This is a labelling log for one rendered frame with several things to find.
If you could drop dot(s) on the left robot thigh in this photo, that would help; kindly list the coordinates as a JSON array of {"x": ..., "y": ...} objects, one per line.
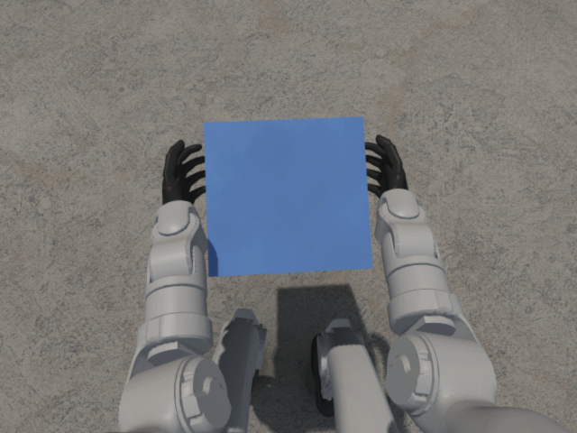
[{"x": 238, "y": 354}]

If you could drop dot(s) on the right robot foot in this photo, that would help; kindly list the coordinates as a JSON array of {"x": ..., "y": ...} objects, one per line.
[{"x": 325, "y": 406}]

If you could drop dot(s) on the left robot hand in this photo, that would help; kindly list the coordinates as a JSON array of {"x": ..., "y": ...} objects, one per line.
[{"x": 175, "y": 185}]

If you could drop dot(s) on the carton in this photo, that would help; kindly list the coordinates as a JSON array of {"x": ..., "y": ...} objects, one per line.
[{"x": 286, "y": 195}]

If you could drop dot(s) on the right robot hand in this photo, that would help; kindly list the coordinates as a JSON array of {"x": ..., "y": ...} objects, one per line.
[{"x": 392, "y": 175}]

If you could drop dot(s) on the robot left forearm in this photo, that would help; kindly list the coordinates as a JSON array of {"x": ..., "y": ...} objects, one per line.
[{"x": 176, "y": 323}]

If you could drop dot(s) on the left robot upper arm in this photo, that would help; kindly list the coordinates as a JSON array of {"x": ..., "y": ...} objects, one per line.
[{"x": 187, "y": 395}]

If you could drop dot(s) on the robot right forearm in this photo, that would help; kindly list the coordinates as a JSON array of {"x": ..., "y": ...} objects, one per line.
[{"x": 420, "y": 298}]

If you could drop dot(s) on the right robot upper arm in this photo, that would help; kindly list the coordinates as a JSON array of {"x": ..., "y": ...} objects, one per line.
[{"x": 446, "y": 384}]

